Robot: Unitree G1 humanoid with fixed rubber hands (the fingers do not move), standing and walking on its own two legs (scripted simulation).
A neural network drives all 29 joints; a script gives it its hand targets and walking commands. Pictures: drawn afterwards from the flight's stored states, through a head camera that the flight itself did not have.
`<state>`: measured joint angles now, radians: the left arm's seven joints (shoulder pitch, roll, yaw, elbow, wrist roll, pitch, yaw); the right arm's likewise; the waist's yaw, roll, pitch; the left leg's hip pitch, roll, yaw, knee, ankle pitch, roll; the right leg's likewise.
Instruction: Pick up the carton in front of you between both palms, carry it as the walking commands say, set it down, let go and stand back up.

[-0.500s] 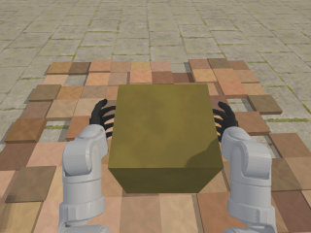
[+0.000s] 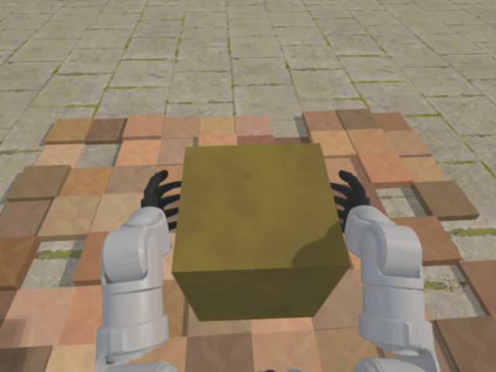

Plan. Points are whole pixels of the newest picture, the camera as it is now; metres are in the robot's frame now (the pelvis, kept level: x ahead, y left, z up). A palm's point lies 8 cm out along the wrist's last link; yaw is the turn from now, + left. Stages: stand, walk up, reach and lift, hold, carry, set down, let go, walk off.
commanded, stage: carry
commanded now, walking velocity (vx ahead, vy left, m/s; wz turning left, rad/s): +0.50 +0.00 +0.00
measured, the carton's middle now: (255, 239) +0.34 -0.01 +0.04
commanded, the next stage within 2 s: none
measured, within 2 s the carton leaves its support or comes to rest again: neither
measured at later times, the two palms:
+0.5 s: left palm (159, 59) +0.65 +0.17 +0.21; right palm (311, 63) +0.64 -0.13 +0.20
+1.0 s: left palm (197, 47) +0.92 +0.12 +0.12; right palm (303, 49) +0.91 -0.18 +0.11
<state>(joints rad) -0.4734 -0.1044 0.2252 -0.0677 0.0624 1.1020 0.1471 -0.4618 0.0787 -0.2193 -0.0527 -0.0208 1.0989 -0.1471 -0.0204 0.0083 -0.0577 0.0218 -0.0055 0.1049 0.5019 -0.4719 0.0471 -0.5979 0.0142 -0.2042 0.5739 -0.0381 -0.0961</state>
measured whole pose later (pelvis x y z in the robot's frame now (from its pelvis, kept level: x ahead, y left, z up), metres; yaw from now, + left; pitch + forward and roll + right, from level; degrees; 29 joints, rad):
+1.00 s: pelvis +0.61 -0.02 +0.04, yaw -1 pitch +6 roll -1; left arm -0.33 -0.18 0.21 -0.18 0.11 1.12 0.12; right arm -0.32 0.13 -0.22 -0.20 -0.05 1.15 -0.13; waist 0.01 0.03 -0.05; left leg -0.33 0.01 0.02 1.08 -0.42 0.00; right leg -0.46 0.00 -0.16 0.49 -0.15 -0.07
